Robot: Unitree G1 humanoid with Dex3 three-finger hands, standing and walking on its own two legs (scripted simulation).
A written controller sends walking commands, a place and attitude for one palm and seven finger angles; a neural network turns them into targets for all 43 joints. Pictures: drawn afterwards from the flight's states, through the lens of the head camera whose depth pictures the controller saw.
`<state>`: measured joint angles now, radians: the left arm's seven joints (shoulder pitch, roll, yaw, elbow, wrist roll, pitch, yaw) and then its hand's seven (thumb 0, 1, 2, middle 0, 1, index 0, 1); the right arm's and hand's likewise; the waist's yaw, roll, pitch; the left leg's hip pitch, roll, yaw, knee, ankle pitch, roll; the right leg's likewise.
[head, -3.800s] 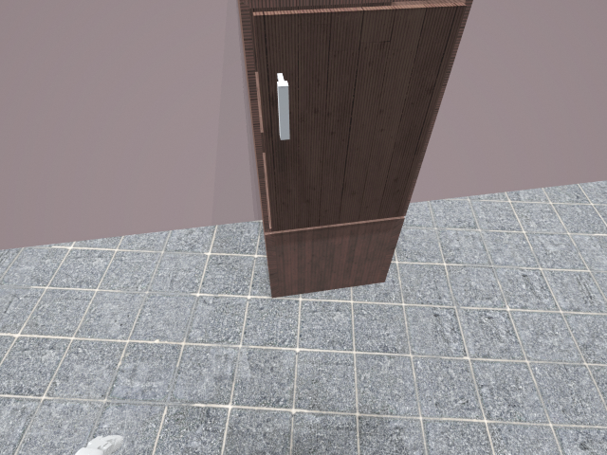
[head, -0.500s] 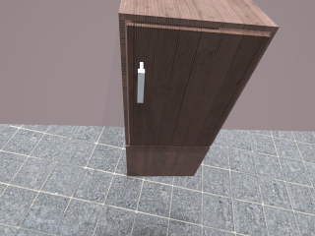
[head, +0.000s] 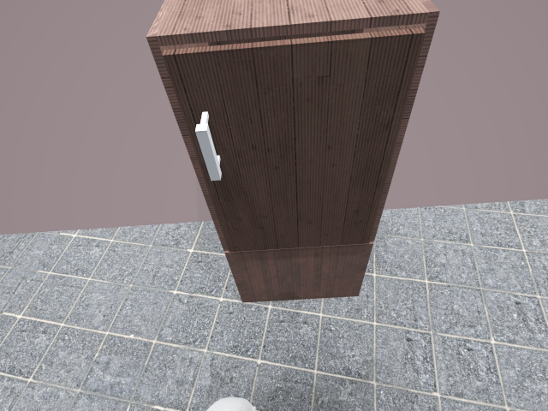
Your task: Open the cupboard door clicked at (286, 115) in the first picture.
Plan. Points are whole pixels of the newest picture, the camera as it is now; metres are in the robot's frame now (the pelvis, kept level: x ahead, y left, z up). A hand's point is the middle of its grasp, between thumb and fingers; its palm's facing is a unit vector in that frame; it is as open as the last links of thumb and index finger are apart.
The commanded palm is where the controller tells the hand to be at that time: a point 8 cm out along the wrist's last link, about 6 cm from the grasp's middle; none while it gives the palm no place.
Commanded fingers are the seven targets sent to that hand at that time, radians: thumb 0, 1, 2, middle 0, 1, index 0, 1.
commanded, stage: come to a stop and stand still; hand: left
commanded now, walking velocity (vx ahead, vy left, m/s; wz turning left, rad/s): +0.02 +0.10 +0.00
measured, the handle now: (210, 147) +0.55 +0.16 +0.07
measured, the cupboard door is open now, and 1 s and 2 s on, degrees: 0 0 0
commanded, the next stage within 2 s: look again from close up in 0.58 s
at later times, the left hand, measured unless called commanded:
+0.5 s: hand out of the picture -0.02 +0.24 -0.18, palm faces +0.06 -0.97 -0.22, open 7.4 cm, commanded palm none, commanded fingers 0.00 0.90 0.90 -0.20 -0.30 -0.20 -0.30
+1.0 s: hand out of the picture -0.05 +0.24 -0.18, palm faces +0.02 -0.98 -0.19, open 7.3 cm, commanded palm none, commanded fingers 0.00 0.90 0.90 -0.20 -0.30 -0.20 -0.30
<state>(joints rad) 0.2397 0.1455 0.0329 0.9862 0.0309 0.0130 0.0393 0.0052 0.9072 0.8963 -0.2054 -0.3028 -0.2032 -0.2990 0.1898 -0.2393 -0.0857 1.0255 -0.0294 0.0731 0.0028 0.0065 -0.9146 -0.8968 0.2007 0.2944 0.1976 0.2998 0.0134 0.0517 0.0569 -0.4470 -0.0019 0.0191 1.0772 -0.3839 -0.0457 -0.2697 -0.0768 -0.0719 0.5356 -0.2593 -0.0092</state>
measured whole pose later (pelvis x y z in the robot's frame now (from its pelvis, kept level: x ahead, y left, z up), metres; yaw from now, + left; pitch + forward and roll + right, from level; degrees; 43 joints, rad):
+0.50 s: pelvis -0.02 +0.06 +0.00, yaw +0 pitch +0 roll +2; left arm 0.26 0.18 0.02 1.09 0.02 0.02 0.03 0.01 0.91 0.90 -0.20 -0.30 -0.20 -0.30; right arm 0.24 -0.15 -0.02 1.08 -0.02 0.00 -0.03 0.01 -0.93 -0.90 0.20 0.30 0.20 0.30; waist 0.02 -0.03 0.02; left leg -0.18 -0.03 0.08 0.46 -0.28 0.03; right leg -0.23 -0.05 -0.03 0.52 -0.27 0.01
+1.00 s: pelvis -0.05 +0.07 +0.00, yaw +1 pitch -2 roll +0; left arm 0.29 0.15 -0.02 1.08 0.02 0.00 0.04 0.01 0.91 0.90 -0.20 -0.30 -0.20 -0.30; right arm 0.31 -0.15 0.00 1.06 -0.02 -0.01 -0.02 0.01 -0.92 -0.90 0.20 0.29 0.20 0.30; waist -0.01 0.01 0.02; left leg -0.21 -0.02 0.07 0.50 -0.26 0.05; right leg -0.23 -0.04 -0.04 0.51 -0.24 0.01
